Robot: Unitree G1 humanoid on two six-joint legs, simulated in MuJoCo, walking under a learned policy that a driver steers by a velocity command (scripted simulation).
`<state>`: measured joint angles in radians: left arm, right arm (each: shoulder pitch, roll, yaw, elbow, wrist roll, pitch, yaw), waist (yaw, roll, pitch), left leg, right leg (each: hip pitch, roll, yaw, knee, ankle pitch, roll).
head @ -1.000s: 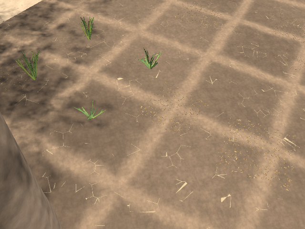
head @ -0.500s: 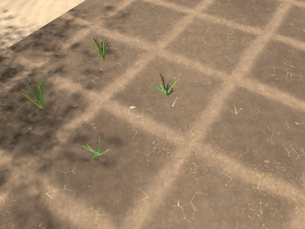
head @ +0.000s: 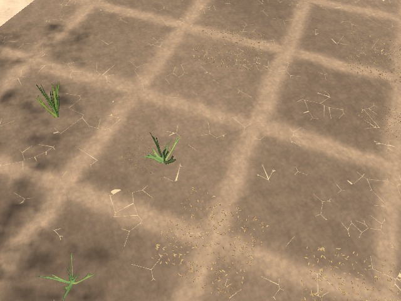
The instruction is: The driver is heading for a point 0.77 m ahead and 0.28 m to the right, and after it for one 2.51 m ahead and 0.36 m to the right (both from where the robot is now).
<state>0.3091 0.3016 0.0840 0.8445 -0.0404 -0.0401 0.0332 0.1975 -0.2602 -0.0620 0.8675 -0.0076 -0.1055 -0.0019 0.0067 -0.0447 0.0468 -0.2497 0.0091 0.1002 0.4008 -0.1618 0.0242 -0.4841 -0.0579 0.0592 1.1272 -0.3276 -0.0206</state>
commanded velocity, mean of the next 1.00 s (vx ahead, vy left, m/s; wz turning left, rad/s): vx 0.25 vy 0.00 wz -0.55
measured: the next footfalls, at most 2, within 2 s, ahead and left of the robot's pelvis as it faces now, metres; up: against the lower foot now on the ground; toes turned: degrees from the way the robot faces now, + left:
right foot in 0.34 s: +0.33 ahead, -0.18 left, +0.00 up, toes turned -17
left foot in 0.86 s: +0.51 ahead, -0.03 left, +0.00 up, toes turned -35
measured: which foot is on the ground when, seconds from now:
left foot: down 0.00-0.34, up 0.36-0.84, down 0.86-1.00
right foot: up 0.00-0.32, down 0.34-0.86, up 0.88-1.00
